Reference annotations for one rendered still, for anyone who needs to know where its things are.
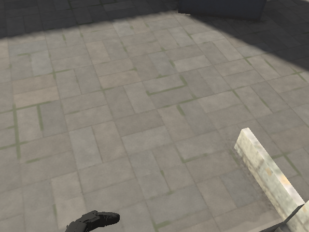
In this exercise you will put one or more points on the robot left hand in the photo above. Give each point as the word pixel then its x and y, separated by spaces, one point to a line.
pixel 93 220

